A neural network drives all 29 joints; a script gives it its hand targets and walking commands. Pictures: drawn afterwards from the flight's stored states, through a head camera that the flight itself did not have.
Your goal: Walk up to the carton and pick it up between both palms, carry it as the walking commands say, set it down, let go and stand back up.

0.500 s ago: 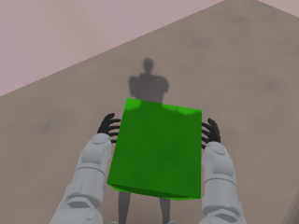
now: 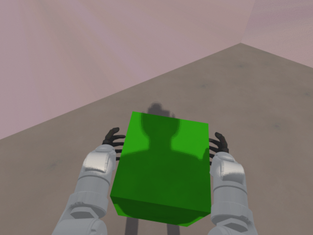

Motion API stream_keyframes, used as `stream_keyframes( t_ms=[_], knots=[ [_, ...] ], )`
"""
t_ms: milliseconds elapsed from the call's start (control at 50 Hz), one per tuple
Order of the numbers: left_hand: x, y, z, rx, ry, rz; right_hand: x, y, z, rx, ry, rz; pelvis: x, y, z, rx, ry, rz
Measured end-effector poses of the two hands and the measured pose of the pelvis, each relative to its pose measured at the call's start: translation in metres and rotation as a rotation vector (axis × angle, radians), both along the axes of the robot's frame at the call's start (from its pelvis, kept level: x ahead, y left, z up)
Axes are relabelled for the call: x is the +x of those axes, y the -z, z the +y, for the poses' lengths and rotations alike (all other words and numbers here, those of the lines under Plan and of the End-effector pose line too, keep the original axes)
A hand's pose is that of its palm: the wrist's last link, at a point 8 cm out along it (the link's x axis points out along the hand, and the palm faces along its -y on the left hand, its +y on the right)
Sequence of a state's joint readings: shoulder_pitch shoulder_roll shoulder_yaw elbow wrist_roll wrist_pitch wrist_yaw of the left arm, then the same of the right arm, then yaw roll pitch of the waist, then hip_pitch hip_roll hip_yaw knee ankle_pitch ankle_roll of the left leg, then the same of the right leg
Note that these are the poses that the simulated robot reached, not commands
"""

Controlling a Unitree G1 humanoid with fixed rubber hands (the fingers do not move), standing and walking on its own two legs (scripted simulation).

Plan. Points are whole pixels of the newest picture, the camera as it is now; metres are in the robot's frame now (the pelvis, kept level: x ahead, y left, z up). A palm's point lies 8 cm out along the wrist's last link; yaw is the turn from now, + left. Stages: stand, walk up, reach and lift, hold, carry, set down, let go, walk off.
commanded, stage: reach and lift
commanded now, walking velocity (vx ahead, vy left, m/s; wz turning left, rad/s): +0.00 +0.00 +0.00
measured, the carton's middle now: (160, 171) +0.34 -0.02 -0.03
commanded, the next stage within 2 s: hold in 1.36 s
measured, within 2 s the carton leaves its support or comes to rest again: neither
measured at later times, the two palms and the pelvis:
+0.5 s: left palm (101, 156) +0.32 +0.14 +0.05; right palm (215, 156) +0.32 -0.16 +0.06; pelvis +0.00 +0.00 +0.00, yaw +0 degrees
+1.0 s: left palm (99, 162) +0.31 +0.15 +0.05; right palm (214, 158) +0.32 -0.16 +0.07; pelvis +0.01 -0.01 +0.01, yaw +0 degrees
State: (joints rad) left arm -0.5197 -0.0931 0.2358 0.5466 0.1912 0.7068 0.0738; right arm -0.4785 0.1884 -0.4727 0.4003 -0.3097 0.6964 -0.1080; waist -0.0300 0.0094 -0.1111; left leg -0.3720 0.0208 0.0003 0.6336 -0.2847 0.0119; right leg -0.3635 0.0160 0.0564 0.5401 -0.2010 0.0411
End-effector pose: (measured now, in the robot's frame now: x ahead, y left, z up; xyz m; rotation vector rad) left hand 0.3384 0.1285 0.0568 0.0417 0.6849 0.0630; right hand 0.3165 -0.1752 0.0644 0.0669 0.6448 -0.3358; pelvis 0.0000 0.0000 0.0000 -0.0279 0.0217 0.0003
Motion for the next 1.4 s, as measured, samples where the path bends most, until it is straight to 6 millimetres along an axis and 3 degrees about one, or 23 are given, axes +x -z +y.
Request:
stream_keyframes(
  t_ms=[140,760,1400],
  knots=[
    [-0.007,-0.005,0.007,-0.019,-0.030,0.000,0.001,-0.010,0.007,-0.007,-0.019,-0.004,-0.001,-0.001,0.001,-0.001,-0.001,-0.028],
    [-0.018,0.005,0.016,-0.003,-0.094,0.032,0.009,0.001,0.016,-0.030,-0.100,0.013,0.005,-0.005,-0.007,0.009,-0.001,-0.025],
    [-0.042,0.006,0.017,-0.009,-0.106,0.034,-0.008,-0.003,0.018,-0.034,-0.111,-0.004,0.001,-0.006,-0.006,0.008,-0.002,-0.048]
  ],
)
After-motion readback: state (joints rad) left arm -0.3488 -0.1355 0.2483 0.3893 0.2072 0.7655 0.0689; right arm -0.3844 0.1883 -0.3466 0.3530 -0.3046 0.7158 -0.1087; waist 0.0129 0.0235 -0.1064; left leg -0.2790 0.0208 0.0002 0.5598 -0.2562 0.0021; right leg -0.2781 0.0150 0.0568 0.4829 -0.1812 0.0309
